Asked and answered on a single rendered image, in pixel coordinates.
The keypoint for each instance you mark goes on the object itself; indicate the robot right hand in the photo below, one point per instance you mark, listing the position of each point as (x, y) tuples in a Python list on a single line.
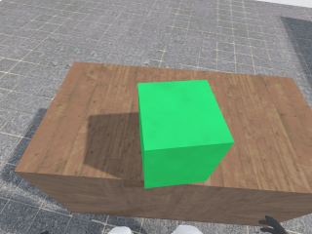
[(271, 221)]

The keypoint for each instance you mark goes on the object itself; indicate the carton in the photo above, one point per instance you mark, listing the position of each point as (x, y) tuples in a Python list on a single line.
[(183, 135)]

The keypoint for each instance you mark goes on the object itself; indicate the pedestal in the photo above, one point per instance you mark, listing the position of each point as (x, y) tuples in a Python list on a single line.
[(86, 152)]

